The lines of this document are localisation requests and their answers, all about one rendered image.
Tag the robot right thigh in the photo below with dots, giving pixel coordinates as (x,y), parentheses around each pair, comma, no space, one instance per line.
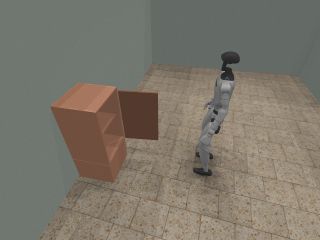
(206,119)

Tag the right robot hand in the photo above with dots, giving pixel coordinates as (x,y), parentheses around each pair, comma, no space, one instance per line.
(209,102)

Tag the left robot forearm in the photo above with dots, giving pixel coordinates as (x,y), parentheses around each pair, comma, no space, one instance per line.
(216,123)

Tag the left robot hand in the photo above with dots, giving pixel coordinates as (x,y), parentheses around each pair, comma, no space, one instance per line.
(206,140)

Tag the cupboard door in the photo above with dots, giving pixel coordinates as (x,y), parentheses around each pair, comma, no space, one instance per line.
(139,111)

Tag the robot left upper arm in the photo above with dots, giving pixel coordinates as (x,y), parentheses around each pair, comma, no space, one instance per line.
(225,91)

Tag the robot right foot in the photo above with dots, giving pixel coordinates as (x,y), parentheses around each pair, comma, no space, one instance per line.
(210,155)

